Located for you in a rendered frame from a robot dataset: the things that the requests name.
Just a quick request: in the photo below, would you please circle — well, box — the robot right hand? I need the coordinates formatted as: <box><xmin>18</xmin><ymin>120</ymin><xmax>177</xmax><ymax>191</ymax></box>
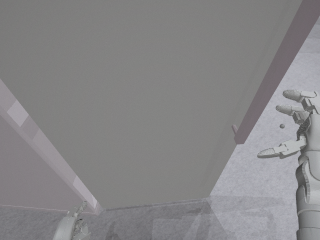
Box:
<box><xmin>257</xmin><ymin>89</ymin><xmax>320</xmax><ymax>159</ymax></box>

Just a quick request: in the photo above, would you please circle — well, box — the robot left hand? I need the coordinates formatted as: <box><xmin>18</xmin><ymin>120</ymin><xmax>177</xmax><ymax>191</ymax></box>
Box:
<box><xmin>53</xmin><ymin>201</ymin><xmax>91</xmax><ymax>240</ymax></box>

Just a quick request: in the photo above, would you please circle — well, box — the right robot forearm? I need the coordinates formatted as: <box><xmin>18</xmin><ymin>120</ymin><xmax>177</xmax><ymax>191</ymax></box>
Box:
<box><xmin>295</xmin><ymin>150</ymin><xmax>320</xmax><ymax>240</ymax></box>

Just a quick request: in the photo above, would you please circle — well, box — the fridge door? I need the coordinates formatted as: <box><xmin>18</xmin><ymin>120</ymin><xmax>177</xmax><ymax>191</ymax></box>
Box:
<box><xmin>0</xmin><ymin>0</ymin><xmax>303</xmax><ymax>209</ymax></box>

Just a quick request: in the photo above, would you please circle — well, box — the handle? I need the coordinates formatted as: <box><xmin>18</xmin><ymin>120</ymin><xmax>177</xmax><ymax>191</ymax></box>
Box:
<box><xmin>231</xmin><ymin>0</ymin><xmax>320</xmax><ymax>145</ymax></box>

